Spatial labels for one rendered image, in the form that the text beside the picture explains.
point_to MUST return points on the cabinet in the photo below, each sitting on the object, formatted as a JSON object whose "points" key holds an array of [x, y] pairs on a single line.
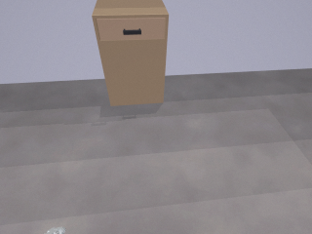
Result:
{"points": [[134, 69]]}

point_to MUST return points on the handle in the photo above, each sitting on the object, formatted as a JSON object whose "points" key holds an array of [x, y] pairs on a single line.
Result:
{"points": [[132, 32]]}

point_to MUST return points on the drawer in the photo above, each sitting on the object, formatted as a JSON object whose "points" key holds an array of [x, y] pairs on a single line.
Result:
{"points": [[113, 29]]}

